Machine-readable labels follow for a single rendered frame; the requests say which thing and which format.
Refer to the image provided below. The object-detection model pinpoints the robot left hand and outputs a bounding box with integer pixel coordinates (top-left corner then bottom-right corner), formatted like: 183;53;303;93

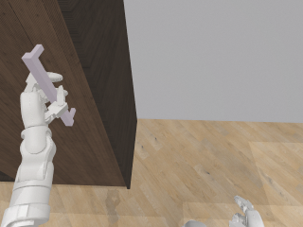
20;72;69;129

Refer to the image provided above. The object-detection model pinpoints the left robot forearm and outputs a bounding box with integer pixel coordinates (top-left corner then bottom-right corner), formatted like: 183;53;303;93
0;125;57;227

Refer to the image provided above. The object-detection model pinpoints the handle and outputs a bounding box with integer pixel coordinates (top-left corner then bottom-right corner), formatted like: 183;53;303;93
21;44;76;127

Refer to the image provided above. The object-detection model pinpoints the robot right hand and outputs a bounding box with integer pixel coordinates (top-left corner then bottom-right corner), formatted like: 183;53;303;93
229;195;265;227

